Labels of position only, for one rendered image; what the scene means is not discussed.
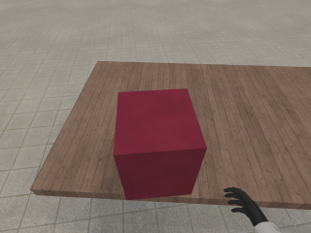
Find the table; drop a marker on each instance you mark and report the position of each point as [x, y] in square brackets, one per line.
[255, 121]

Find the carton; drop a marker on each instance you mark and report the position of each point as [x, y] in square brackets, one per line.
[159, 146]

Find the right robot hand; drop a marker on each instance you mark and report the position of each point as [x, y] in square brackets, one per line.
[250, 208]

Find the robot right forearm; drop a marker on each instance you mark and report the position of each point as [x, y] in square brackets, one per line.
[266, 227]

